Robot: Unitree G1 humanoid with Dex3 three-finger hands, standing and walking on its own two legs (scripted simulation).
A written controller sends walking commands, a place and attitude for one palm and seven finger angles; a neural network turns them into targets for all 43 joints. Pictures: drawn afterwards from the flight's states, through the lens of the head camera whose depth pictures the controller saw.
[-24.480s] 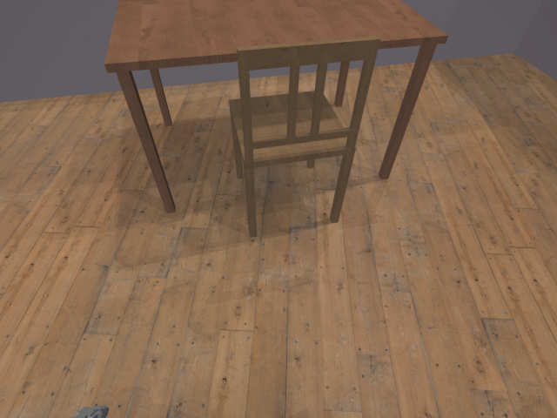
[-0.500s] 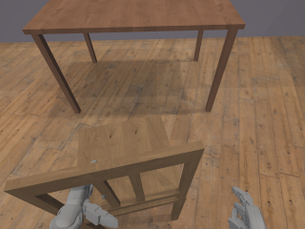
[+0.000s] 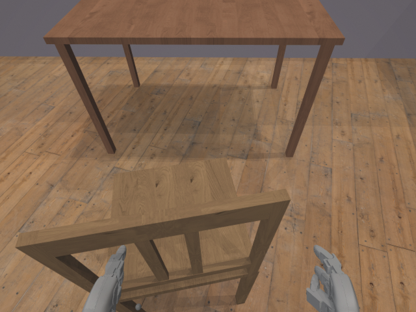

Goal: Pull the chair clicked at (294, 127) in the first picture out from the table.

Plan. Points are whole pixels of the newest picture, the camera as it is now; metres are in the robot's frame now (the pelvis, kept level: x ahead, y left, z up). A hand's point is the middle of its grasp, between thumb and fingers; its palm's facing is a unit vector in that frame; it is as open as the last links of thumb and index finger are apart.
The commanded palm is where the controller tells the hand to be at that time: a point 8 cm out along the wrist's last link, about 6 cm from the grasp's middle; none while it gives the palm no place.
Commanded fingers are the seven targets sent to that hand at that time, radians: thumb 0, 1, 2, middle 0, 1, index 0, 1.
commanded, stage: draw the fingers out of the gap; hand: left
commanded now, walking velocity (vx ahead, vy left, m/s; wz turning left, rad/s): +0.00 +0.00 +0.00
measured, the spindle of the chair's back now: (154, 260) +0.24 +0.13 -0.06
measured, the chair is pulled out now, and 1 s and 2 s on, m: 0.62 0.62 0.61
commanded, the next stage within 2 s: draw the hand back to the body in 0.28 s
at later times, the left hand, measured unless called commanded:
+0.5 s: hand out of the picture +0.10 +0.13 +0.01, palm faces +0.07 -0.99 -0.08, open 17.5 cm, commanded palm +0.06 +0.19 +0.03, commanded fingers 0.00 -0.55 0.20 0.00 0.00 0.00 0.00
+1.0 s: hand out of the picture +0.11 +0.17 +0.05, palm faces -0.04 -0.95 -0.32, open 16.5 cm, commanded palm +0.09 +0.24 +0.12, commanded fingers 0.00 -0.15 0.39 -0.05 -0.08 -0.05 -0.08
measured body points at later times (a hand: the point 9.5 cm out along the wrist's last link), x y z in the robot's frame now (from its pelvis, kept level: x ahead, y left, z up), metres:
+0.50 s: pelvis -0.01 +0.00 -0.02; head +0.02 -0.01 +0.43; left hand +0.09 +0.19 +0.01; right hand +0.19 -0.24 -0.07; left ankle -0.03 +0.13 -0.69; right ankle +0.00 -0.14 -0.69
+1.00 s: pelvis -0.02 -0.01 +0.00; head -0.01 -0.02 +0.45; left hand +0.11 +0.22 +0.07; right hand +0.15 -0.23 -0.08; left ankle -0.03 +0.13 -0.69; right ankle +0.00 -0.14 -0.69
